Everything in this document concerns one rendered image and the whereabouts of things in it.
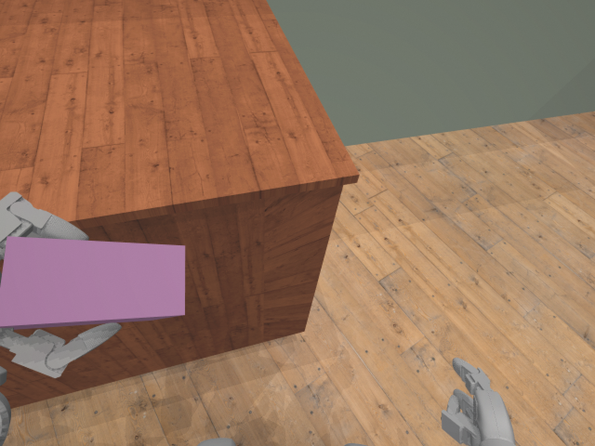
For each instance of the right robot hand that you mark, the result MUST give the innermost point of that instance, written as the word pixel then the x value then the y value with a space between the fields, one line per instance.
pixel 484 416

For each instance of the sponge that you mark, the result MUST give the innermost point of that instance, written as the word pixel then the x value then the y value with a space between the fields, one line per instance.
pixel 57 282

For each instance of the left robot hand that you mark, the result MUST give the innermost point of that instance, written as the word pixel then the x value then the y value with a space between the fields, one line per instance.
pixel 42 351

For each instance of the table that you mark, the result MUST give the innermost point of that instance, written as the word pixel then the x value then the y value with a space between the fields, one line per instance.
pixel 181 122

